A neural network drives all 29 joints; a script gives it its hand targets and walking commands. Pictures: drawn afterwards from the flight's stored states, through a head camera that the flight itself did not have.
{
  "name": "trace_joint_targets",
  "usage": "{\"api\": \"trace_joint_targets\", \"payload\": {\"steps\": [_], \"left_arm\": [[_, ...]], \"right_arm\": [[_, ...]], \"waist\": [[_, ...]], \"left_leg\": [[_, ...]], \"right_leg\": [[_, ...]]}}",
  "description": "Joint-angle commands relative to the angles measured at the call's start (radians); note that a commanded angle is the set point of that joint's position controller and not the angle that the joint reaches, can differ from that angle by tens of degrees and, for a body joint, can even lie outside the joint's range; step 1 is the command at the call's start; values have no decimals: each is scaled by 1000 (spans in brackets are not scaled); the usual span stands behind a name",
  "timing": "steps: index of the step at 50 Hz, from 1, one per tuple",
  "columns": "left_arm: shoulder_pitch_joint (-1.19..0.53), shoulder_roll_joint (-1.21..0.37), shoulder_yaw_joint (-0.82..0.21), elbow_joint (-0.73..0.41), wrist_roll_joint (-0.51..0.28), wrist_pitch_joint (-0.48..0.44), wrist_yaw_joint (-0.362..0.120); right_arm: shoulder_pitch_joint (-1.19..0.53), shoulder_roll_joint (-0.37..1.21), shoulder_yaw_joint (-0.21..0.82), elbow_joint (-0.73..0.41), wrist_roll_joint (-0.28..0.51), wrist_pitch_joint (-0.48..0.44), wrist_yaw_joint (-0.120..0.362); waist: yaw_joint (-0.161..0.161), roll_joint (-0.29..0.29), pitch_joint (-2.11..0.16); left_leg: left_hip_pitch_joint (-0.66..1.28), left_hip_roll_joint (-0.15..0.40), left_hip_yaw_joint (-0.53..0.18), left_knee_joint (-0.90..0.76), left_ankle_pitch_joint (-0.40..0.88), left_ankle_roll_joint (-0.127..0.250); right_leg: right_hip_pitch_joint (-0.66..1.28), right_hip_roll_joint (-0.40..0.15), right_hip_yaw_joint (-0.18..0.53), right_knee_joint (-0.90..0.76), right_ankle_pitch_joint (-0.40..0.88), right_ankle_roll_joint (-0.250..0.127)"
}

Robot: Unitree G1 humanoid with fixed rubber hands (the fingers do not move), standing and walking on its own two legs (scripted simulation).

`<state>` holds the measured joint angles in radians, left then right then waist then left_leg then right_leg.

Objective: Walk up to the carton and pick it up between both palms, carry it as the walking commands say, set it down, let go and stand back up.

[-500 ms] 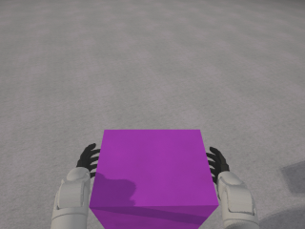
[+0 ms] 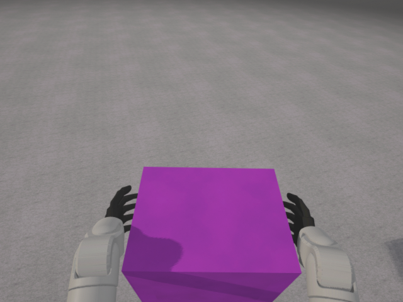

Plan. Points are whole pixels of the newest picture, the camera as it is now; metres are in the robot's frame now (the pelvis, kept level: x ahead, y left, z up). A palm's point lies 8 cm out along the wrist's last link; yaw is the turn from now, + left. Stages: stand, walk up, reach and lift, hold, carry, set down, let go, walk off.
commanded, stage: carry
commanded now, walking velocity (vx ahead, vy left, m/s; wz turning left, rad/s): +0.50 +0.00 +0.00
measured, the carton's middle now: (207, 241) +0.28 -0.01 -0.01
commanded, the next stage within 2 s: none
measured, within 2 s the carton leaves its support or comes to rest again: neither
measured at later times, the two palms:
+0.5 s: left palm (118, 152) +0.47 +0.21 +0.08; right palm (259, 150) +0.50 -0.15 +0.08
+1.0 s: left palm (150, 92) +0.80 +0.18 +0.08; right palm (251, 98) +0.80 -0.17 +0.08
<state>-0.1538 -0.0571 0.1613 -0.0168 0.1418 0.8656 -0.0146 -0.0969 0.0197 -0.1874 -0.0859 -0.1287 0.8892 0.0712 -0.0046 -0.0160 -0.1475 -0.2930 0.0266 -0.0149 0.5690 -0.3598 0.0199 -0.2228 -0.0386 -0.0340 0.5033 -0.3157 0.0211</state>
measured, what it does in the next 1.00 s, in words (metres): walks ahead: right foot, then left foot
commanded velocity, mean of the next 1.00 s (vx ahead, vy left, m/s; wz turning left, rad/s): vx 0.50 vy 0.00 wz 0.00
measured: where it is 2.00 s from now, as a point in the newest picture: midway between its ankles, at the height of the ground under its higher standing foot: (190, 183)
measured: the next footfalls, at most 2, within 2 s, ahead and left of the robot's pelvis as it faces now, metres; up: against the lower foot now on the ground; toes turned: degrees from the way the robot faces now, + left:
right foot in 0.20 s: +0.11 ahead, -0.10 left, +0.00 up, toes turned -8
left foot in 0.54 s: +0.41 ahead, +0.12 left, +0.00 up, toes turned +10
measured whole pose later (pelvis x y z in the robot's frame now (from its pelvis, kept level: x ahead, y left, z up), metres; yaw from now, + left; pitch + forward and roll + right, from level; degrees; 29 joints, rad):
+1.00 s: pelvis +0.55 +0.01 -0.01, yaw +2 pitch +4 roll -1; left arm -0.07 -0.09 0.18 -0.40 0.09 1.14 -0.02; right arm -0.04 0.05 -0.19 -0.46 -0.05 1.19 0.02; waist -0.02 0.05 -0.11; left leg -0.06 0.09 0.15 0.60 -0.48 -0.01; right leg -0.45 -0.04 -0.26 0.53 -0.13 -0.06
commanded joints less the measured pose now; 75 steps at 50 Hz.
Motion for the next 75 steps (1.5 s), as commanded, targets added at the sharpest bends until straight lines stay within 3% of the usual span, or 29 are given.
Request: {"api": "trace_joint_targets", "payload": {"steps": [1,3,4,5,8,10,11,12,13,16,20,26,27,28,29,33,42,48,49,50,51,54,61,69,70,71,72,73,75], "left_arm": [[-500,-789,-729,-275,-349,77,-179],[-477,-776,-750,-337,-390,146,-176],[-470,-768,-749,-332,-402,179,-182],[-463,-776,-748,-335,-416,200,-189],[-464,-812,-764,-397,-470,242,-192],[-422,-810,-762,-407,-471,269,-184],[-374,-813,-756,-402,-458,279,-178],[-316,-801,-735,-379,-423,288,-172],[-328,-797,-737,-416,-417,299,-161],[-384,-792,-747,-506,-424,315,-152],[-374,-794,-765,-500,-460,319,-179],[-380,-755,-767,-506,-478,334,-204],[-396,-740,-772,-506,-472,336,-209],[-413,-737,-775,-512,-473,342,-214],[-424,-761,-784,-485,-476,342,-218],[-363,-866,-756,-414,-461,295,-219],[-272,-778,-770,-501,-378,282,-157],[-285,-748,-761,-482,-386,316,-169],[-269,-749,-759,-461,-384,321,-171],[-249,-731,-742,-446,-364,318,-166],[-264,-758,-755,-438,-379,321,-168],[-385,-822,-780,-489,-425,296,-177],[-318,-800,-783,-533,-475,274,-204],[-321,-703,-786,-541,-447,302,-197],[-316,-692,-786,-530,-437,309,-197],[-326,-685,-782,-527,-434,318,-201],[-352,-721,-795,-517,-442,323,-202],[-342,-742,-789,-476,-438,321,-204],[-333,-814,-768,-435,-450,298,-209]], "right_arm": [[-563,809,758,-214,356,56,156],[-468,773,742,-227,359,109,137],[-431,770,735,-220,358,132,126],[-446,768,753,-275,363,151,115],[-501,758,787,-439,384,202,95],[-475,746,781,-466,396,236,100],[-489,743,783,-490,403,254,103],[-525,753,807,-527,430,275,110],[-532,773,818,-519,457,286,117],[-489,819,805,-454,460,303,136],[-414,810,778,-433,399,293,116],[-379,793,760,-447,360,294,90],[-372,786,756,-441,359,295,90],[-350,782,747,-421,350,294,89],[-369,793,746,-422,363,290,93],[-428,858,793,-460,393,258,108],[-379,766,809,-484,431,265,150],[-393,735,793,-479,403,299,139],[-418,731,786,-474,400,306,137],[-424,739,804,-492,416,322,138],[-417,753,789,-457,412,319,137],[-469,833,778,-436,418,282,139],[-350,815,764,-456,349,245,92],[-343,752,766,-446,356,275,97],[-332,745,759,-435,358,279,100],[-313,742,753,-417,352,282,104],[-330,758,752,-406,367,280,108],[-340,774,748,-413,378,278,115],[-380,818,772,-428,390,261,122]], "waist": [[3,-51,-89],[-11,266,-143],[-16,322,-130],[-21,262,-111],[-17,157,-164],[1,116,-232],[24,-39,-242],[35,-297,-222],[37,-263,-180],[38,-56,-144],[31,-115,-111],[-1,-131,-172],[-30,-86,-236],[-41,162,-305],[-29,308,-249],[-12,43,-208],[-13,191,-90],[8,114,-132],[36,7,-207],[39,-276,-254],[33,-284,-228],[32,-20,-175],[26,-117,-113],[15,-98,-97],[-9,-66,-153],[-32,123,-216],[-29,378,-230],[-22,312,-222],[-14,109,-224]], "left_leg": [[18,7,48,-153,-25,19],[307,209,-263,-236,78,103],[401,286,-388,-258,218,162],[432,319,-418,-259,307,199],[365,263,-213,-203,341,145],[88,152,-14,-83,236,63],[-97,83,92,107,176,19],[-378,4,158,351,-46,-14],[-549,-8,80,444,-209,4],[-592,69,38,380,-155,-4],[-410,10,153,165,54,-5],[191,-89,290,-73,242,55],[406,-8,170,-78,158,89],[501,265,-282,-237,-28,163],[548,384,-518,-347,106,257],[379,313,-231,-358,262,177],[277,206,102,-370,435,88],[150,144,201,-42,538,44],[3,120,214,186,434,17],[-274,-5,190,482,138,-7],[-429,-31,92,641,-149,6],[-416,97,-1,596,-28,7],[-294,48,142,149,183,-12],[61,-34,278,-104,237,24],[248,-16,237,-102,191,47],[403,183,-103,-207,47,105],[564,360,-449,-324,124,212],[545,384,-449,-331,254,224],[460,342,-283,-309,391,186]], "right_leg": [[-40,-152,109,-107,-169,-111],[-350,-24,-103,264,-127,-17],[-506,16,-114,306,-232,-2],[-567,16,-76,286,-307,-10],[-375,21,-106,41,-94,-17],[79,46,-146,-114,72,-37],[275,-78,32,-217,-16,-69],[443,-328,404,-253,94,-173],[518,-395,506,-233,284,-269],[519,-367,299,-206,478,-246],[402,-242,31,-209,588,-157],[113,-151,-180,65,726,-61],[-56,-122,-183,249,577,-28],[-228,-10,-186,564,246,13],[-460,68,-72,736,-152,-13],[-453,-87,50,642,-52,-33],[-258,-9,-166,89,205,-19],[121,8,-216,-68,168,-64],[304,-123,-29,-84,106,-105],[490,-350,401,-193,4,-233],[500,-397,507,-257,86,-278],[332,-358,266,-273,248,-232],[296,-232,-68,-292,419,-143],[212,-179,-203,-37,532,-75],[105,-151,-213,114,522,-43],[-84,-82,-213,409,361,4],[-388,49,-168,645,-110,11],[-482,5,-29,759,-178,-28],[-462,-63,36,730,-81,-38]]}}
